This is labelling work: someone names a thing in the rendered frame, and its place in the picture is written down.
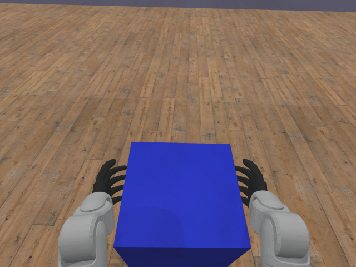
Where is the left robot forearm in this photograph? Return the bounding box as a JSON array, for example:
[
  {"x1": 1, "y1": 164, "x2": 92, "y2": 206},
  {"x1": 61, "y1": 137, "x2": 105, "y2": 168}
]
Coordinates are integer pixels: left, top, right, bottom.
[{"x1": 58, "y1": 192, "x2": 115, "y2": 267}]

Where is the left robot hand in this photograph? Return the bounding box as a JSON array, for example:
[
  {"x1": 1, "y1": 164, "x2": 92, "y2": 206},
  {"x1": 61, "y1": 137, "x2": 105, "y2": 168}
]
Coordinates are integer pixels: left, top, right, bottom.
[{"x1": 92, "y1": 159, "x2": 127, "y2": 206}]

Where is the right robot forearm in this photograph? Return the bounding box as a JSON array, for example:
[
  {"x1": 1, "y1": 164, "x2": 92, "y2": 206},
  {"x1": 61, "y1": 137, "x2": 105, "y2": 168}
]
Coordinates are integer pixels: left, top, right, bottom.
[{"x1": 249, "y1": 190, "x2": 311, "y2": 267}]

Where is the right robot hand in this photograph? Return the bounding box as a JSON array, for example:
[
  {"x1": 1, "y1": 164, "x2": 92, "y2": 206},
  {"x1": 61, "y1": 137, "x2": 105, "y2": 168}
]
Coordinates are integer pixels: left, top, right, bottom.
[{"x1": 235, "y1": 159, "x2": 267, "y2": 208}]

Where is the carton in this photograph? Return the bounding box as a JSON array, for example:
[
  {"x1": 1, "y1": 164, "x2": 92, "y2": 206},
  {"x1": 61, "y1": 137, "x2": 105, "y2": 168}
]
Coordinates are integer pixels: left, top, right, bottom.
[{"x1": 113, "y1": 142, "x2": 251, "y2": 267}]

